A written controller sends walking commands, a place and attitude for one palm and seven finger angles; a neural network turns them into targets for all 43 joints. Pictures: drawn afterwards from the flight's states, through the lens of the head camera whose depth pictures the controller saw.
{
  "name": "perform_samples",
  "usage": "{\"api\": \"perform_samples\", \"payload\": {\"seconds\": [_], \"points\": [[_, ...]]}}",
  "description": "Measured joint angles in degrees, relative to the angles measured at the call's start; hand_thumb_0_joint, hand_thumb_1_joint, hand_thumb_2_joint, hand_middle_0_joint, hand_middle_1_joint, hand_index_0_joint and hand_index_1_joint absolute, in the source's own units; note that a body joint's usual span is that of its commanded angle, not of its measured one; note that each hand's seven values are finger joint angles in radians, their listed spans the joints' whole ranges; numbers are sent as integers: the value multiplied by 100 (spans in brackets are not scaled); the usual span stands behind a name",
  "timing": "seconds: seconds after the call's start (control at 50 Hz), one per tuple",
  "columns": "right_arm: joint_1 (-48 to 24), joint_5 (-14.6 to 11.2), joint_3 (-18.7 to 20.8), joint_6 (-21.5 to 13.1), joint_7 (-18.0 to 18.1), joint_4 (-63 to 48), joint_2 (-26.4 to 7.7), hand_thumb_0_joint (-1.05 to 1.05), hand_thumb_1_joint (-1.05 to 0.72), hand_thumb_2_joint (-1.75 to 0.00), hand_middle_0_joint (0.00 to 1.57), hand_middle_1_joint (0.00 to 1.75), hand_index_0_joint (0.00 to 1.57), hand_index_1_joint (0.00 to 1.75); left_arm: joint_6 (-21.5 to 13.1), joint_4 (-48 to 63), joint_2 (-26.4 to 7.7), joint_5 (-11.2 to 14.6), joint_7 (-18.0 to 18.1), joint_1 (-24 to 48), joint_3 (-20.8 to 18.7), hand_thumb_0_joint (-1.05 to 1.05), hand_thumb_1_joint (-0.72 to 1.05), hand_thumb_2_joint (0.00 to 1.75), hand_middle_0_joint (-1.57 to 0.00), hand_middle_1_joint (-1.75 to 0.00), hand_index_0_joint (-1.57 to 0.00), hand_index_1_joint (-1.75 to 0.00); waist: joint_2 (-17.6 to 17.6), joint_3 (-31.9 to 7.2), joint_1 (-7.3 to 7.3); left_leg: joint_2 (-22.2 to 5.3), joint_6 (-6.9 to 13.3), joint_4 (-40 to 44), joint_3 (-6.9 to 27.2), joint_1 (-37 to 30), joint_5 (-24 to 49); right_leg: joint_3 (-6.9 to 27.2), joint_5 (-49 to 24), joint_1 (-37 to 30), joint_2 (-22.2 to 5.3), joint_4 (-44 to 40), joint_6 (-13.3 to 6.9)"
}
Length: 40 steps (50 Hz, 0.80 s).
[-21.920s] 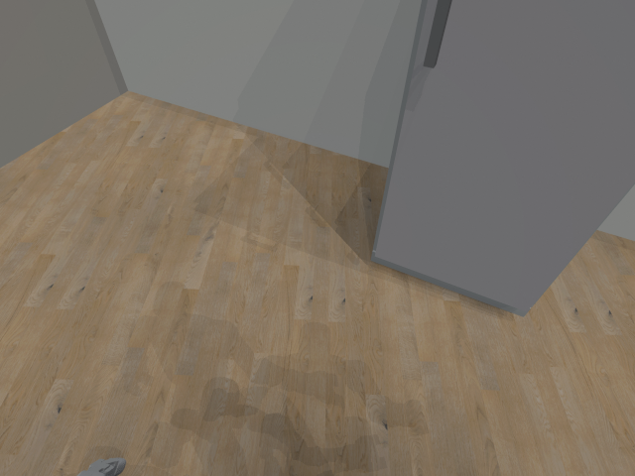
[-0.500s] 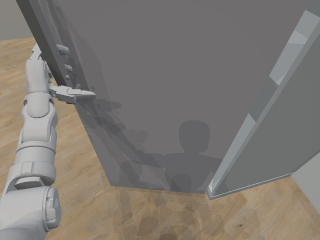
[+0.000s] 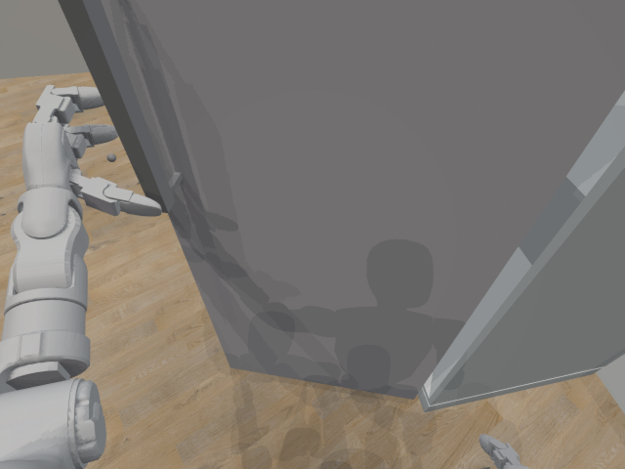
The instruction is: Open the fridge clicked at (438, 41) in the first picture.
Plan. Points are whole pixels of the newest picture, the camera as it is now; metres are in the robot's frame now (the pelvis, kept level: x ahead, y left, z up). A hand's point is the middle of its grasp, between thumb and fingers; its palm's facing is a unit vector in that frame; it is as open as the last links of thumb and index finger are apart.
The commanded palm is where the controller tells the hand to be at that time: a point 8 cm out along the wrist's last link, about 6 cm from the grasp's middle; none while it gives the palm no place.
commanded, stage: slip the hand off the handle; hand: left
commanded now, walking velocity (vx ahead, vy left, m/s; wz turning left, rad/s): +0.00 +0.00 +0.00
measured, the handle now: (137, 107) +0.46 +0.23 +0.23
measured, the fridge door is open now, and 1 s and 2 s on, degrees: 69 69 69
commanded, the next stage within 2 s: draw the hand back to the body in 1.04 s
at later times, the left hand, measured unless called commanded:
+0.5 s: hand (56, 172) +0.38 +0.32 +0.19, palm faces +0.32 -0.93 -0.18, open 14.7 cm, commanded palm +0.34 +0.35 +0.19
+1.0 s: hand (26, 234) +0.30 +0.30 +0.19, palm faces +0.35 -0.92 -0.17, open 14.7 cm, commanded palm +0.26 +0.34 +0.19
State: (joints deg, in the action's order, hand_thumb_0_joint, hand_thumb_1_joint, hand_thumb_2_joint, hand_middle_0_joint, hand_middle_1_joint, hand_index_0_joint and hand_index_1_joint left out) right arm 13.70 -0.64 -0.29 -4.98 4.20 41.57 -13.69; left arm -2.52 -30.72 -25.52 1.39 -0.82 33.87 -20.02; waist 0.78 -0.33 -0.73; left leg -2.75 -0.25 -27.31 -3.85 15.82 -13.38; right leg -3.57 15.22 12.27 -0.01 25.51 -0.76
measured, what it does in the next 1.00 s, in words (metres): stands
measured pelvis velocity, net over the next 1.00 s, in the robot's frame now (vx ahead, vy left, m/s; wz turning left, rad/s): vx -0.02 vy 0.01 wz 0.02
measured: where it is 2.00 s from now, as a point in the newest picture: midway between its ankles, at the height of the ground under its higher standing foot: outside the picture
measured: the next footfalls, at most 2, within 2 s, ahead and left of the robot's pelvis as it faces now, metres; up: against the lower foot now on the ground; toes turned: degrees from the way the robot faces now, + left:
none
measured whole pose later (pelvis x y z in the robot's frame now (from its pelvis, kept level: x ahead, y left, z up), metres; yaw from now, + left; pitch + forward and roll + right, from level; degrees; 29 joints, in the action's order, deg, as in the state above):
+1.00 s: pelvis -0.02 +0.01 +0.00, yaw +1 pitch -2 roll -1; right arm 10.1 -2.7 -2.8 -8.7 7.3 40.2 -14.0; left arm 0.7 -12.4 -25.3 8.9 -7.9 15.4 -23.3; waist 1.8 0.1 2.6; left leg -2.1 0.3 -29.6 -2.6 14.4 -13.3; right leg -4.6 15.2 10.0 -0.6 27.1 -0.3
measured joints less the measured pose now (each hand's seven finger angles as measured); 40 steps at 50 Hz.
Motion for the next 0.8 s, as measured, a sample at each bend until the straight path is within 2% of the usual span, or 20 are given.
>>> {"api": "perform_samples", "payload": {"seconds": [0.12, 0.2, 0.3, 0.42, 0.5, 0.58, 0.7, 0.8], "points": [[102, -59, -2, 31, 63, 75, -83, 1, -90, -89, 21, 30, 21, 30, 19, -203, -259, 129, -335, -18, -206, -2, -56, 20, -26, -115, -26, -115, -2, 1, 9, -8, -13, -120, 65, 88, -51, -60, 58, 49, 6, 87, -12], [208, -65, 32, 0, 85, 118, -142, 1, -90, -89, 21, 30, 21, 30, -110, -380, -427, 164, -490, 24, -363, -2, -56, 20, -26, -115, -26, -115, 1, 18, -16, -22, -16, -215, 87, 194, -74, -77, 73, 140, 17, 160, -19], [350, -86, 58, -12, 97, 158, -193, 1, -90, -89, 21, 30, 21, 30, -334, -549, -645, 240, -725, 27, -592, -2, -56, 20, -26, -115, -26, -115, -15, 2, -81, -44, -15, -318, 67, 303, -103, -52, 90, 260, 31, 262, -20], [514, -126, 72, -17, 106, 131, -247, 1, -90, -89, 21, 30, 21, 30, -387, -760, -895, 315, -931, 1, -792, -2, -56, 20, -26, -115, -26, -115, -14, -17, -164, -64, 0, -437, 34, 429, -130, -14, 96, 399, 41, 371, -12], [589, -160, 81, -18, 107, 83, -265, 1, -90, -89, 21, 30, 21, 30, -436, -462, -852, 455, -1029, -316, -860, -2, -56, 20, -26, -115, -26, -115, 2, -34, -165, -67, 19, -501, -14, 440, -162, 37, 108, 430, 38, 438, 7], [587, -194, 64, -41, 134, 47, -239, 1, -90, -89, 21, 30, 21, 30, -339, -42, -679, 547, -1021, -657, -830, -2, -56, 20, -26, -115, -26, -115, 9, -35, -129, -53, 40, -541, -24, 404, -181, 48, 120, 392, 22, 471, 27], [383, -181, -13, -148, 193, 6, -147, 1, -90, -89, 21, 30, 21, 30, -173, 694, -354, 582, -829, -1114, -704, -2, -56, 20, -26, -115, -26, -115, 29, -15, -27, -20, 64, -515, -3, 284, -158, 27, 91, 245, -6, 418, 50], [108, -185, -108, -233, 235, -41, -60, 1, -90, -89, 21, 30, 21, 30, -10, 1170, -214, 648, -766, -1429, -606, -2, -56, 20, -26, -115, -26, -115, 43, -22, 81, 6, 70, -432, 18, 135, -112, 5, 53, 83, -25, 333, 58]]}}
